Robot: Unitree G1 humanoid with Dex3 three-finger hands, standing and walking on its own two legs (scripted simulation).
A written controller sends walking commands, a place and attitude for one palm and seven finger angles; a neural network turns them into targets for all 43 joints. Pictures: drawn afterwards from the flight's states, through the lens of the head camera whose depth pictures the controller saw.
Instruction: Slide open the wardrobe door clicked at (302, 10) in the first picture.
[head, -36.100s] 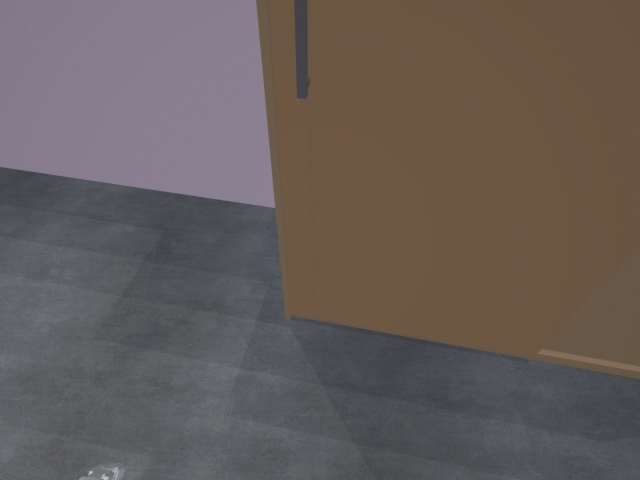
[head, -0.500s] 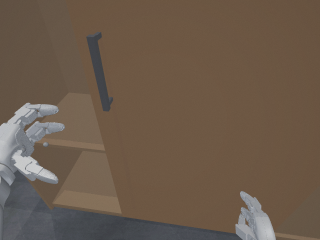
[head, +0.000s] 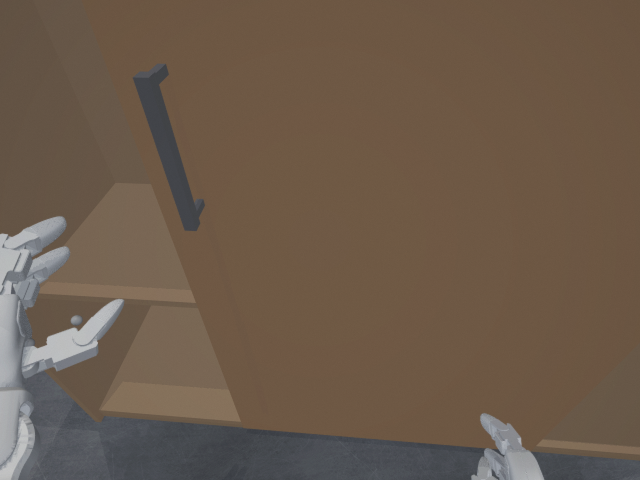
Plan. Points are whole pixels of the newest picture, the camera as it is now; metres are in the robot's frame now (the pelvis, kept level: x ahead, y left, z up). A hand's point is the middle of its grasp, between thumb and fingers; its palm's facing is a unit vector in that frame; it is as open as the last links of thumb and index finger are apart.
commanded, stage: draw the hand back to the body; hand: left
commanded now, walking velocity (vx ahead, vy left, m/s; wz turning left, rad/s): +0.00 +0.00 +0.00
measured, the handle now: (177, 154) +0.41 +0.24 +0.23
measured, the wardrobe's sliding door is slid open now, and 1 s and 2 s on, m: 0.47 0.47 0.47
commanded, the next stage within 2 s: step back with the hand held close in 0.54 s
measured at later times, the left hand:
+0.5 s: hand (83, 328) +0.20 +0.26 +0.16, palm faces +0.48 -0.80 -0.35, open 7.5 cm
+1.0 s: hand (71, 350) +0.18 +0.27 +0.15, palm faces +0.36 -0.80 -0.48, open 7.4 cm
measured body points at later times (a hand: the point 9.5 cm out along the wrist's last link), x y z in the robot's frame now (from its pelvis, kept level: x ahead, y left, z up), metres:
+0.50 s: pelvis +0.01 -0.01 +0.00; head -0.02 -0.02 +0.45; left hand +0.16 +0.30 +0.18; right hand +0.22 -0.21 -0.07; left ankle +0.02 +0.11 -0.74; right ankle -0.01 -0.12 -0.74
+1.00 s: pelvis -0.02 +0.01 +0.00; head -0.01 +0.00 +0.45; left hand +0.15 +0.31 +0.18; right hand +0.17 -0.24 -0.08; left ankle +0.02 +0.11 -0.74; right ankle -0.01 -0.12 -0.74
